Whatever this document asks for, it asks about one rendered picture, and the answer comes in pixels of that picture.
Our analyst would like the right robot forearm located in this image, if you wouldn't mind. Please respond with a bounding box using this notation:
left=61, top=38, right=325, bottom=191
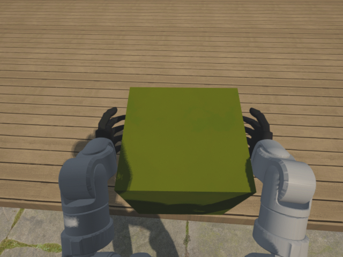
left=251, top=139, right=316, bottom=257

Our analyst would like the left robot forearm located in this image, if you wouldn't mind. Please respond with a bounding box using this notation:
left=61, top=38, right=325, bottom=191
left=58, top=138, right=117, bottom=257

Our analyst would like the robot left hand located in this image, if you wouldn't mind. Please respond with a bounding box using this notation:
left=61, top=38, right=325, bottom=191
left=95, top=107, right=125, bottom=153

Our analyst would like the carton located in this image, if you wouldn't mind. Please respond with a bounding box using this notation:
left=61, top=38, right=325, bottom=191
left=114, top=87, right=256, bottom=215

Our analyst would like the robot right hand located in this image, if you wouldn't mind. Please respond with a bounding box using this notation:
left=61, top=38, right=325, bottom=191
left=243, top=108, right=273, bottom=159

